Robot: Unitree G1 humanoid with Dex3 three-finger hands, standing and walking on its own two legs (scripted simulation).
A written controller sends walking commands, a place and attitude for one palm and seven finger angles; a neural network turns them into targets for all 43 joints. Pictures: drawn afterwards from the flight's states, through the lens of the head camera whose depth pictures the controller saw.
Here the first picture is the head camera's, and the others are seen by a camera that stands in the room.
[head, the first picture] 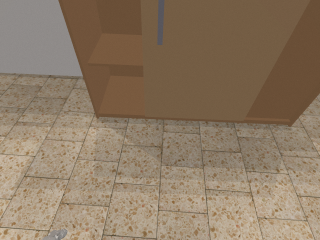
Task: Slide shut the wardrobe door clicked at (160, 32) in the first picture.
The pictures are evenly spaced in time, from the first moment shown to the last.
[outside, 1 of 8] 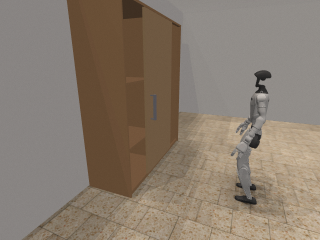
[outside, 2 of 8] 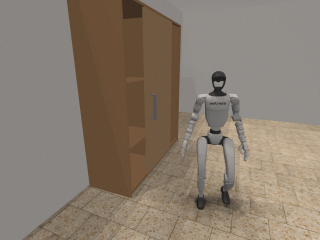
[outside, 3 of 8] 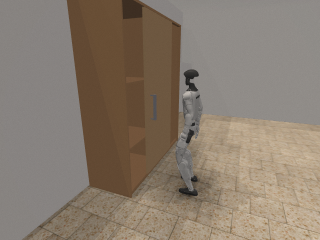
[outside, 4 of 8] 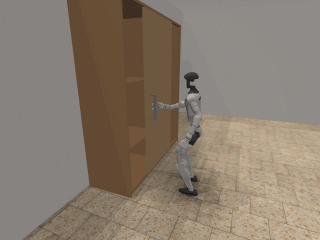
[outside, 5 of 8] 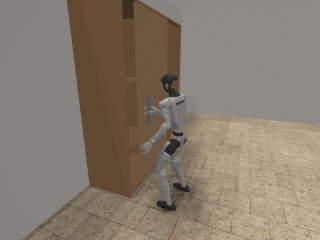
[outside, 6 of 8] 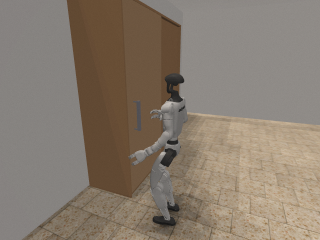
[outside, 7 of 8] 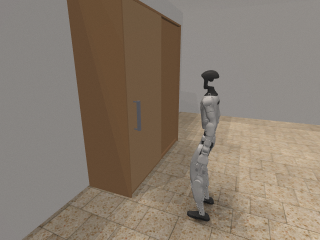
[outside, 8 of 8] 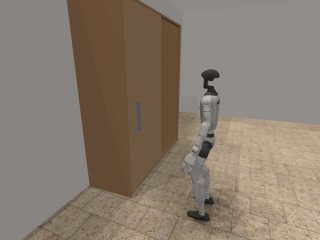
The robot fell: no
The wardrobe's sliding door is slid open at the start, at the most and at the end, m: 0.39 0.39 0.00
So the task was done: yes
